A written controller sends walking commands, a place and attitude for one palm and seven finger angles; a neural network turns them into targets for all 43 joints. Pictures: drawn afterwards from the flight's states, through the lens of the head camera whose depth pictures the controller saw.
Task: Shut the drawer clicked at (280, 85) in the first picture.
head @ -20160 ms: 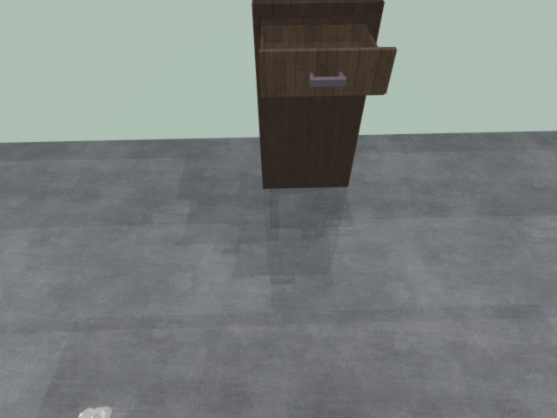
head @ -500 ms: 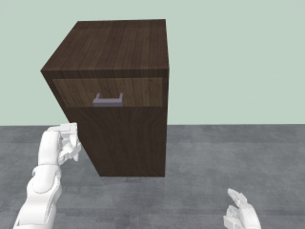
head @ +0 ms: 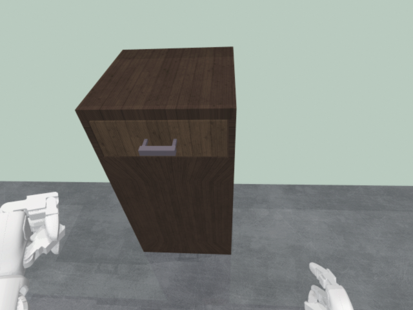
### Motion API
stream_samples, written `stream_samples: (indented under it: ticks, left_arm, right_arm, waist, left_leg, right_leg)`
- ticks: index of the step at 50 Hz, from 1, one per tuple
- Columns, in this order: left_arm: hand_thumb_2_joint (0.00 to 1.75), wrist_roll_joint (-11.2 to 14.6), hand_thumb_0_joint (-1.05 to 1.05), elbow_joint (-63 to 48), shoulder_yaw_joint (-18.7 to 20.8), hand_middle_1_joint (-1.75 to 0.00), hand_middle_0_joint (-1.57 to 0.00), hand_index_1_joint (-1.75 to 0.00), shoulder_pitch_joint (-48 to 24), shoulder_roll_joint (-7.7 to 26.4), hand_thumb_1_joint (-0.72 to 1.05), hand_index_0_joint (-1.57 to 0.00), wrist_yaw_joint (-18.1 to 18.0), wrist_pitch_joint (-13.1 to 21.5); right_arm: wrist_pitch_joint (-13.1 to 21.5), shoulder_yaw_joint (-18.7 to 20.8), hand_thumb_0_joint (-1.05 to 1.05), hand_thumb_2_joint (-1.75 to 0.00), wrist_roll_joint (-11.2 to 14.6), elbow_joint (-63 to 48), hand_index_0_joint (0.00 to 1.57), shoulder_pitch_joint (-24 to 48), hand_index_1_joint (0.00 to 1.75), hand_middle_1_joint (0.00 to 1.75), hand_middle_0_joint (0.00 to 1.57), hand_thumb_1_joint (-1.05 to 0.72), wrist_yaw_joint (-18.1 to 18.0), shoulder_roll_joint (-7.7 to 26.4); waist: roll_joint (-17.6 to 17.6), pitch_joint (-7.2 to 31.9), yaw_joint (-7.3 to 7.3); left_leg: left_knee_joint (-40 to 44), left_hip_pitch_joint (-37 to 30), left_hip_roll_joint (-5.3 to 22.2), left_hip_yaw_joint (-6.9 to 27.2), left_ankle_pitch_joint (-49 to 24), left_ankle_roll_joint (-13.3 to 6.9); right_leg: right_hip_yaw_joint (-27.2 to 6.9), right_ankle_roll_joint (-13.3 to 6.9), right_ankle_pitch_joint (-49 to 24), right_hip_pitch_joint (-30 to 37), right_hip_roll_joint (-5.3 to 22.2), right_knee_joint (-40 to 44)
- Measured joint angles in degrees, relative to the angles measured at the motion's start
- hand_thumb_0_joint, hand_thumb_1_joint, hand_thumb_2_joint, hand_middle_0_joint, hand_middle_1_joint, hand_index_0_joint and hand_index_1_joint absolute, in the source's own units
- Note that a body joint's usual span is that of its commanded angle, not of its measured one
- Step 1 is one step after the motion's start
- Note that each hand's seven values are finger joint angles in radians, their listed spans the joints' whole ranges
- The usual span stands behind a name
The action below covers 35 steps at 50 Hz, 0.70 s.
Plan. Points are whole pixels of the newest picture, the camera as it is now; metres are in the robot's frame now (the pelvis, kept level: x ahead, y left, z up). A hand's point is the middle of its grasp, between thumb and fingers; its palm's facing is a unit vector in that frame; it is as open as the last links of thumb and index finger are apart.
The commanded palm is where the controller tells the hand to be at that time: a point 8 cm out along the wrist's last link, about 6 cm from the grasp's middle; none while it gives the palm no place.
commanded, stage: draw the hand back to the body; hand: left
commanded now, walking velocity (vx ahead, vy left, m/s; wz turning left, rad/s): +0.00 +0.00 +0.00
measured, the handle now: (158, 146) +0.55 +0.22 -0.01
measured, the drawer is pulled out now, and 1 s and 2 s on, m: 0.00 0.00 0.00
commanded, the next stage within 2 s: step back with the hand held close in 0.16 s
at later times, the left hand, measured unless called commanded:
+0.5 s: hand (59, 226) +0.19 +0.25 +0.16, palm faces +0.34 -0.82 -0.46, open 3.2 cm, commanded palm +0.12 +0.29 +0.17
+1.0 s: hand (22, 276) +0.11 +0.25 +0.16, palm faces +0.36 -0.81 -0.46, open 3.2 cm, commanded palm +0.05 +0.30 +0.17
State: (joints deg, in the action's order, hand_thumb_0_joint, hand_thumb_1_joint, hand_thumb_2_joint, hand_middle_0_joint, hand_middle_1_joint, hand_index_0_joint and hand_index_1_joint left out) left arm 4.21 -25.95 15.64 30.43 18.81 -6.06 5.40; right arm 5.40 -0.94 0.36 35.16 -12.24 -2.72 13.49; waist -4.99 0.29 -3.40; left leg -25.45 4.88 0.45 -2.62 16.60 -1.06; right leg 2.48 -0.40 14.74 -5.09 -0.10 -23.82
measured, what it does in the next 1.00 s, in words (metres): shifts its weight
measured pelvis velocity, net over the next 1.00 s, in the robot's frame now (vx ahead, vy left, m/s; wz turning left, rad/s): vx -0.08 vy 0.02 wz -0.01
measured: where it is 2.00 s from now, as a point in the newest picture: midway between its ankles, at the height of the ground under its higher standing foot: outside the picture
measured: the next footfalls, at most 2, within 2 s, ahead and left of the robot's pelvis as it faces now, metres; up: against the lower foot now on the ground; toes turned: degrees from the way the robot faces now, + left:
right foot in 1.72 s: -0.25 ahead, -0.10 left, +0.00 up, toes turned -2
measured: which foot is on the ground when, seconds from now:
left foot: down 0.00-1.00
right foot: down 0.00-1.00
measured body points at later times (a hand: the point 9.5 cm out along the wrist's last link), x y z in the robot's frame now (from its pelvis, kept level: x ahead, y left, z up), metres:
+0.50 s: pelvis -0.02 +0.01 +0.00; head +0.00 -0.01 +0.45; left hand +0.16 +0.29 +0.18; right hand +0.16 -0.23 -0.09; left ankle -0.03 +0.10 -0.74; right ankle -0.02 -0.11 -0.74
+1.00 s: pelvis -0.08 +0.02 -0.01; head -0.06 +0.02 +0.44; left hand +0.09 +0.30 +0.18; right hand +0.09 -0.21 -0.09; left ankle -0.03 +0.10 -0.74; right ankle -0.02 -0.11 -0.74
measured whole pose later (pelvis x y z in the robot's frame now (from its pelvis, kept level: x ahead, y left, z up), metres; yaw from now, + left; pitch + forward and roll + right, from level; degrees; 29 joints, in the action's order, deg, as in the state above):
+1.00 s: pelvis -0.08 +0.02 -0.01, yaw -1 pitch +0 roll -1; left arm 1.1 -33.9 20.8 35.4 20.1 -8.4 13.8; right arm 4.6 0.3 -0.4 31.3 -11.6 -3.4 11.7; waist -1.4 -2.4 -0.3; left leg -34.4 21.6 -0.1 -3.8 13.5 -3.4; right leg 1.3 1.3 9.9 -21.0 0.8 -30.4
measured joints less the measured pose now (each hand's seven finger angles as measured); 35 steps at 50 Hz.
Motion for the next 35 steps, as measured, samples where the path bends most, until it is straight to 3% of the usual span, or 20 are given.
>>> stream_samples:
  ticks: [15,21,28,35]
  left_arm:
    - [0.9,-0.4,0.02,0.3,-0.2,-1.6,-1.41,-1.6,-0.4,-1.1,0.89,-1.41,-0.6,1.1]
    - [0.9,-1.1,0.02,0.0,4.9,-1.6,-1.41,-1.6,-0.3,0.7,0.89,-1.41,-0.4,5.7]
    - [0.9,-1.8,0.01,-2.4,3.5,-1.6,-1.4,-1.6,3.9,1.4,0.89,-1.4,-0.1,5.6]
    - [0.9,-2.0,0.02,-6.1,5.3,-1.6,-1.4,-1.6,6.1,4.2,0.88,-1.4,-0.9,5.9]
  right_arm:
    - [2.4,-0.1,0.01,-0.9,-0.2,0.3,0.2,0.2,0.3,0.3,0.2,-0.91,-0.7,-0.7]
    - [0.1,0.1,0.01,-0.9,-0.7,-1.0,0.2,1.3,0.3,0.3,0.2,-0.9,0.2,-0.5]
    - [-3.4,2.3,0.01,-0.9,-0.5,-2.8,0.2,1.8,0.3,0.3,0.2,-0.91,0.1,0.4]
    - [-4.1,2.8,0.01,-0.9,-0.4,-3.9,0.2,1.0,0.3,0.3,0.2,-0.91,-0.7,-0.4]
  waist:
    - [0.2,-1.0,-0.23]
    - [0.8,-1.2,1.41]
    - [2.4,-2.4,3.68]
    - [4.4,-2.9,3.52]
  left_leg:
    - [-0.9,0.6,0.0,0.2,-0.2,0.0]
    - [-1.1,3.7,0.7,-0.7,-0.6,-0.2]
    - [-0.7,6.8,-0.4,-2.1,-1.9,-1.2]
    - [-2.7,9.6,-1.3,-2.6,-2.3,-2.0]
  right_leg:
    - [0.2,-0.1,-0.2,-0.5,0.0,-0.7]
    - [-0.7,0.1,-2.0,-3.2,-0.7,0.8]
    - [-2.1,1.2,-2.8,-7.5,0.5,-0.6]
    - [-2.6,1.8,-2.7,-10.9,1.4,-3.8]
